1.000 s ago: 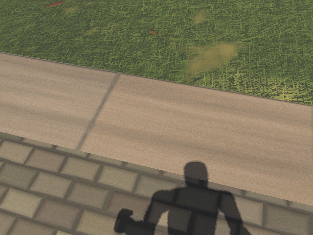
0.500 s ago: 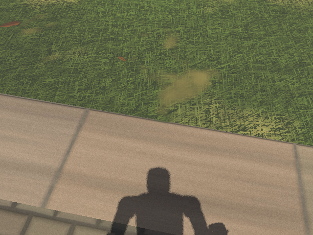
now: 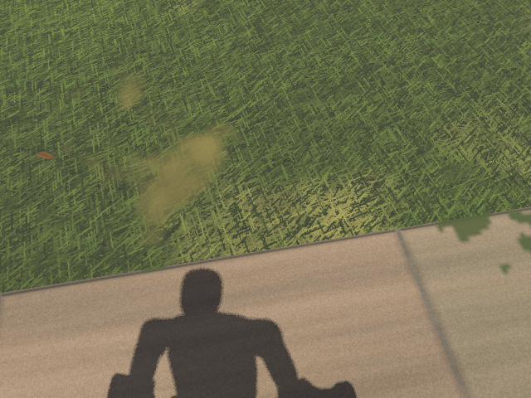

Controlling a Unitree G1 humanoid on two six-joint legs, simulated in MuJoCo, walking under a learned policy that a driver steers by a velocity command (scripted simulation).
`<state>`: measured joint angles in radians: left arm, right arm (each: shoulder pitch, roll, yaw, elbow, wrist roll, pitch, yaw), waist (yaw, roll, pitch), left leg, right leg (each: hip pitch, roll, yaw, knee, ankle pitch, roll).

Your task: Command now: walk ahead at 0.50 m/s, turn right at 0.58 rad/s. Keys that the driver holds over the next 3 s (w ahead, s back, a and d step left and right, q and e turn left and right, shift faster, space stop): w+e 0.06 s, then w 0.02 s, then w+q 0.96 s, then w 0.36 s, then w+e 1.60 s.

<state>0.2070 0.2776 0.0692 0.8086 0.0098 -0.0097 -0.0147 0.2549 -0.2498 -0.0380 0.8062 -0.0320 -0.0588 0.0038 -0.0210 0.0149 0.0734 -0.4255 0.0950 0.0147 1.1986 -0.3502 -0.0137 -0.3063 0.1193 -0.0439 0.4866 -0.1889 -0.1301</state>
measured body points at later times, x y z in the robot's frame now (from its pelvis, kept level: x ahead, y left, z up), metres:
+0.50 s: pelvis +0.29 +0.04 -0.01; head +0.32 +0.05 +0.44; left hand +0.30 +0.31 -0.15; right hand +0.44 -0.21 -0.12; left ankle +0.36 +0.10 -0.73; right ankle +0.11 -0.05 -0.64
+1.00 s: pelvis +0.56 +0.05 -0.01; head +0.59 +0.05 +0.44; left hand +0.70 +0.34 -0.08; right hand +0.65 -0.24 -0.14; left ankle +0.38 +0.10 -0.69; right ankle +0.68 -0.01 -0.73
